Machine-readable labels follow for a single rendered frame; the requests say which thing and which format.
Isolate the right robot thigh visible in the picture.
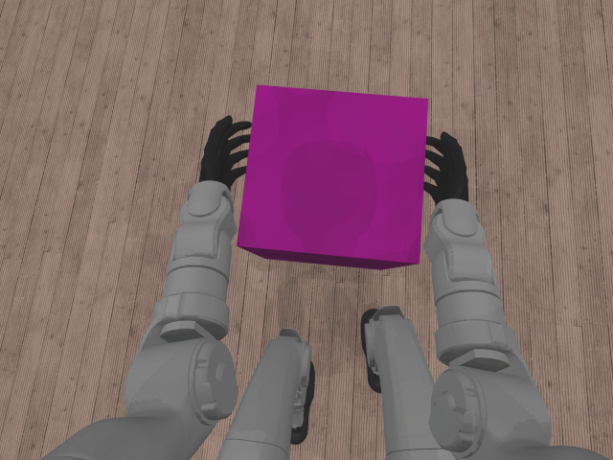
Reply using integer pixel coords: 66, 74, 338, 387
365, 314, 456, 460

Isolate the left robot thigh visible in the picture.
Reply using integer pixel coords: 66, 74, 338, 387
216, 335, 311, 460

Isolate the robot right hand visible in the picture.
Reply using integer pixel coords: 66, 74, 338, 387
423, 131, 468, 207

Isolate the right robot forearm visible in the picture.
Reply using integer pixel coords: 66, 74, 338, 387
423, 198, 551, 440

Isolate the robot right upper arm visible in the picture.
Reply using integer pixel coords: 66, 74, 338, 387
429, 366, 610, 460

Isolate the robot left upper arm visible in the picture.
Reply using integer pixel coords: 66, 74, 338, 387
38, 337, 238, 460

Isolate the robot left hand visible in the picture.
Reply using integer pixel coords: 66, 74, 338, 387
199, 115, 252, 191

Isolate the robot thigh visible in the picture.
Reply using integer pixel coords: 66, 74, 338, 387
365, 314, 456, 460
216, 335, 311, 460

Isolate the left robot forearm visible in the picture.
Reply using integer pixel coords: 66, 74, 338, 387
125, 180, 237, 411

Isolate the carton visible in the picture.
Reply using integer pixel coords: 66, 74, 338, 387
237, 85, 428, 270

